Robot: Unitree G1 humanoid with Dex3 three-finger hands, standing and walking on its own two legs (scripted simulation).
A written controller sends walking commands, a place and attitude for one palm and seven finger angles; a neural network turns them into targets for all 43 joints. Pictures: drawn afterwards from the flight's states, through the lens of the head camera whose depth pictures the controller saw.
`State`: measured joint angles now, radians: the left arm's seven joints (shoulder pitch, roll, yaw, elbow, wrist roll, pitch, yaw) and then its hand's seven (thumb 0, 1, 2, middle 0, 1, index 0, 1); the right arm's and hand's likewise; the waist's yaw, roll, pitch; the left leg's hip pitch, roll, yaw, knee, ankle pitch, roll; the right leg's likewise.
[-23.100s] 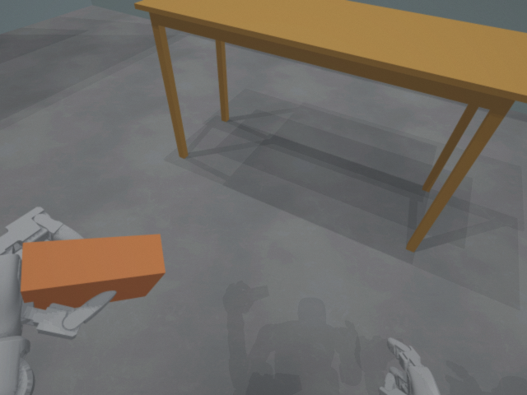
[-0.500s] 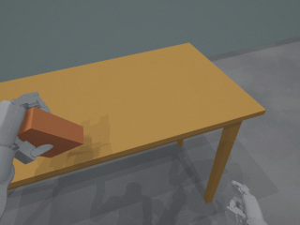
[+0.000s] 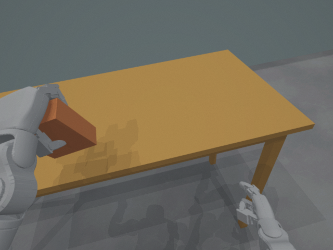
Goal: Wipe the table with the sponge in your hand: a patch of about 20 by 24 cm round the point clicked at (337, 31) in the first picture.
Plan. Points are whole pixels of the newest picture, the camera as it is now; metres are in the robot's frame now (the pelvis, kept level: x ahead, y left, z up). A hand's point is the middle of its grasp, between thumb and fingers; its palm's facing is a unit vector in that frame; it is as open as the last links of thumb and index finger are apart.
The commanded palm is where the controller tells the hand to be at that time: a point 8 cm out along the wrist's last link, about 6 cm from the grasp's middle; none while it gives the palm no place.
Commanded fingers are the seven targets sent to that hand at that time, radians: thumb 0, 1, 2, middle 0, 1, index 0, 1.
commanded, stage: turn the palm down, sponge in hand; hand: left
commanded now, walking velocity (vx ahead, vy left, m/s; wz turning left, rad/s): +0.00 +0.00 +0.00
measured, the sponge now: (63, 135) +0.26 +0.29 +0.18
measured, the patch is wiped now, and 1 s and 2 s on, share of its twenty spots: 0.00 0.00 0.00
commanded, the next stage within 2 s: move the sponge above the wiping area in 0.60 s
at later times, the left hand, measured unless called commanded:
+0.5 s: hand (54, 122) +0.25 +0.28 +0.23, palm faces +0.35 -0.09 -0.93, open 9.1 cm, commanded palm +0.19 +0.27 +0.30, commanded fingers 0.00 0.10 1.30 -1.20 -1.60 -1.20 -1.60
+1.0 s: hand (53, 126) +0.25 +0.29 +0.22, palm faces +0.27 -0.05 -0.96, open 9.1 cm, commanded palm +0.20 +0.28 +0.29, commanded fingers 0.00 0.10 1.30 -1.20 -1.60 -1.20 -1.60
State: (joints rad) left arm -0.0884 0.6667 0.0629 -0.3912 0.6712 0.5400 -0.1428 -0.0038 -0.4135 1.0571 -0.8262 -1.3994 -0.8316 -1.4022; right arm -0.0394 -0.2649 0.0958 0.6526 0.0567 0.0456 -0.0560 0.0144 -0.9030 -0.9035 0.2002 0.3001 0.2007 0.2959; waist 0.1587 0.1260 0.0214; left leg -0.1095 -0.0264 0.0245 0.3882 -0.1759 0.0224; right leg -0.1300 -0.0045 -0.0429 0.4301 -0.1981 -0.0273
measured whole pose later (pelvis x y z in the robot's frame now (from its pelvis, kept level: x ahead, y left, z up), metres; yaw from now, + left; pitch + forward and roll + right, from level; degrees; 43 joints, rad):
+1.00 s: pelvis +0.00 -0.01 +0.00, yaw -1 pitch -6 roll +1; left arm -0.09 0.66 0.03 -0.30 0.77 0.57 -0.14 0.00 -0.42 1.06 -0.83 -1.40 -0.83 -1.40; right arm -0.02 -0.28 0.09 0.66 0.06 0.07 -0.06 0.01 -0.90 -0.90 0.20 0.30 0.20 0.30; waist 0.15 0.12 0.02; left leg -0.11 -0.01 0.03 0.41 -0.19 0.01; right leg -0.14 0.02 -0.03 0.46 -0.21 -0.05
